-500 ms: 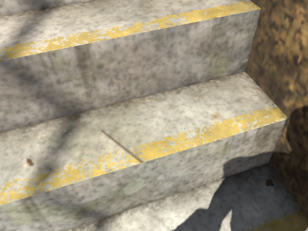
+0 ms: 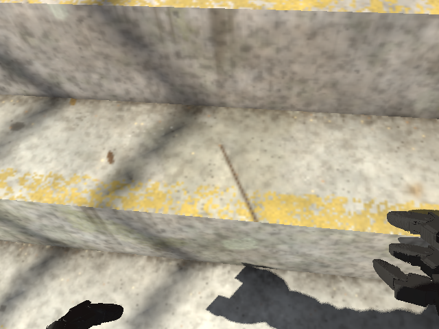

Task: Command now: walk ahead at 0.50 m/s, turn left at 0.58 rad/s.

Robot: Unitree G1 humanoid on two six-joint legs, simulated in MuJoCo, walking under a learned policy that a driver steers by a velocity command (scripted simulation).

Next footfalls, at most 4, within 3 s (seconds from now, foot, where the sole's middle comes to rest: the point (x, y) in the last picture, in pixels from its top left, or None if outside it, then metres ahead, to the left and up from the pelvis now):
0.20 left None -0.30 0.05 -0.77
0.48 left None -0.11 -0.12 -0.58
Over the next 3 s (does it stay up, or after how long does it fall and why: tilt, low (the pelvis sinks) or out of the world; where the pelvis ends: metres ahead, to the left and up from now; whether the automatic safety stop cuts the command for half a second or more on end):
falls after 0.84 s (tilt)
